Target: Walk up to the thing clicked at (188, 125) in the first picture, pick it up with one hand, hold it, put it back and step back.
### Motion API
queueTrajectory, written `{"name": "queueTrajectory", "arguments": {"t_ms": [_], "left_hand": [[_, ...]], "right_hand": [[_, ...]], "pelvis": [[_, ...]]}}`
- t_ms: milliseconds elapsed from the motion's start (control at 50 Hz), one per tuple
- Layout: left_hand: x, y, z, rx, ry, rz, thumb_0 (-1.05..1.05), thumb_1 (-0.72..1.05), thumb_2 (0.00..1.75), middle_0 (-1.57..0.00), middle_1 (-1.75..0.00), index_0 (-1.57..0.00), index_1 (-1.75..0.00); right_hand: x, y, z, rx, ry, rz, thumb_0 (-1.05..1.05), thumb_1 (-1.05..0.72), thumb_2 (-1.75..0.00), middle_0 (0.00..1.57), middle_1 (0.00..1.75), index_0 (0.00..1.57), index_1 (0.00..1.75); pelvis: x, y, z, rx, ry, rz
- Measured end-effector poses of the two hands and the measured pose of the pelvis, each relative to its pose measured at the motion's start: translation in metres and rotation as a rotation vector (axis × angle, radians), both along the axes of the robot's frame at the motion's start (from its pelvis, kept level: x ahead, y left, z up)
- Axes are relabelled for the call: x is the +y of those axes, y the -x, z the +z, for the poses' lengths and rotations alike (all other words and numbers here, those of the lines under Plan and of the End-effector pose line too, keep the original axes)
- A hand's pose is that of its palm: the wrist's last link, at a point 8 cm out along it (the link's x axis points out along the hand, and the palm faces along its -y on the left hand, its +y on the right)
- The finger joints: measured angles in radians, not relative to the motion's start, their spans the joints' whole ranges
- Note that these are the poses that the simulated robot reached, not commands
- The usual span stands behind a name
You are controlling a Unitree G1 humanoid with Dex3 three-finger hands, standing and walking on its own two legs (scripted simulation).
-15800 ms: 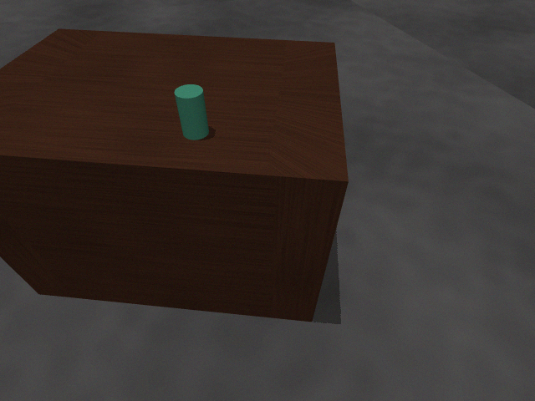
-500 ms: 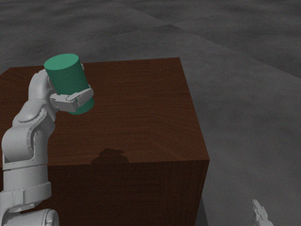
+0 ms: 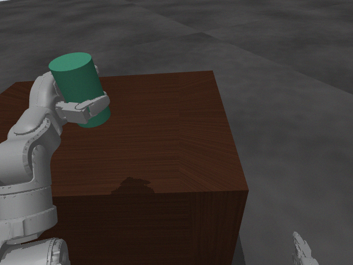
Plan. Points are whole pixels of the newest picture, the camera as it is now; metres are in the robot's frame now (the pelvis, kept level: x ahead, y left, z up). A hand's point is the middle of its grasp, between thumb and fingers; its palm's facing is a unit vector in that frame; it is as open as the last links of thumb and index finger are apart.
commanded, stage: hold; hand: left
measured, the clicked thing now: (83, 91) +0.35 +0.17 +0.30
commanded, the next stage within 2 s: none
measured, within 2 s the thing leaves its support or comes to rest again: neither
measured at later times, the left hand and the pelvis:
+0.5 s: hand (86, 92) +0.34 +0.16 +0.30, palm faces +0.12 -0.99 +0.01, open 9.4 cm; pelvis +0.00 +0.00 +0.00, yaw +0 degrees
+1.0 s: hand (83, 91) +0.34 +0.16 +0.31, palm faces +0.11 -0.99 +0.01, open 9.4 cm; pelvis -0.02 +0.00 +0.00, yaw +0 degrees
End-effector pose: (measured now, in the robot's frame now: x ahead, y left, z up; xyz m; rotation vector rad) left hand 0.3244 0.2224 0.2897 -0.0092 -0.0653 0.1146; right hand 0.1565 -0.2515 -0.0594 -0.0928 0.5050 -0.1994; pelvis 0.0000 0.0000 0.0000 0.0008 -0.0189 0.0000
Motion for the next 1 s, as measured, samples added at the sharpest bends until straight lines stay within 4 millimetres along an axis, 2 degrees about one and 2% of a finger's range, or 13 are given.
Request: {"name": "queueTrajectory", "arguments": {"t_ms": [360, 540, 1000], "left_hand": [[-0.002, 0.006, 0.011, 0.009, 0.002, 0.012, 0.00, -0.34, 1.14, -0.74, -1.06, -0.75, -1.07], [-0.008, 0.009, 0.013, 0.006, 0.004, -0.006, 0.00, -0.34, 1.14, -0.74, -1.06, -0.75, -1.07], [-0.007, 0.016, 0.018, 0.002, 0.001, -0.008, 0.00, -0.34, 1.14, -0.73, -1.06, -0.75, -1.07]], "right_hand": [[-0.001, -0.003, 0.001, -0.014, -0.015, 0.001, -0.01, 0.53, -0.06, 0.05, 0.05, 0.05, 0.05], [0.000, 0.002, 0.001, -0.024, -0.022, -0.002, -0.01, 0.53, -0.06, 0.05, 0.05, 0.05, 0.05], [0.005, 0.014, 0.005, -0.055, -0.026, -0.005, -0.01, 0.53, -0.06, 0.05, 0.05, 0.05, 0.05]], "pelvis": [[0.001, 0.000, 0.000, -0.003, -0.002, 0.001], [0.001, 0.005, -0.001, -0.006, 0.000, 0.001], [0.004, 0.017, -0.001, -0.013, 0.004, -0.001]]}}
